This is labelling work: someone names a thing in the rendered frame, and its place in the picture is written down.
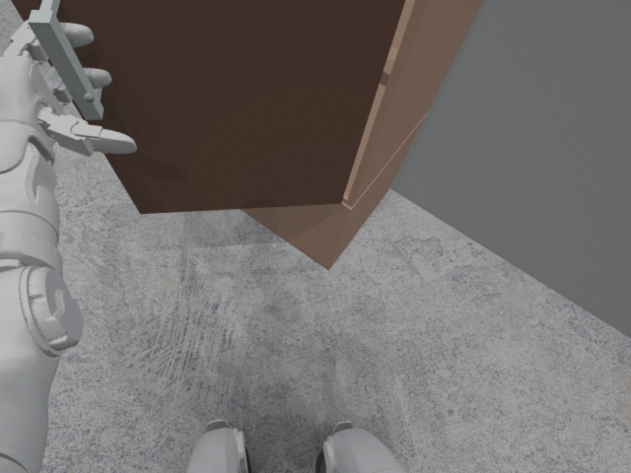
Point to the handle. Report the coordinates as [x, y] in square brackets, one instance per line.
[57, 47]

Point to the robot right thigh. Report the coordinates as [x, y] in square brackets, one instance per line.
[358, 451]

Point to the left robot upper arm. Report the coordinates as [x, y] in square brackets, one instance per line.
[39, 320]

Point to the robot thigh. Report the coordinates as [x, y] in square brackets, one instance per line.
[358, 451]
[219, 451]

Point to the robot left thigh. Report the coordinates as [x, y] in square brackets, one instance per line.
[219, 451]

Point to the robot left hand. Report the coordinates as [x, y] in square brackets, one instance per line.
[24, 95]

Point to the cupboard door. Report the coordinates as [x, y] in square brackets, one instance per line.
[234, 104]

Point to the left robot forearm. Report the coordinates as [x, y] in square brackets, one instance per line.
[29, 212]

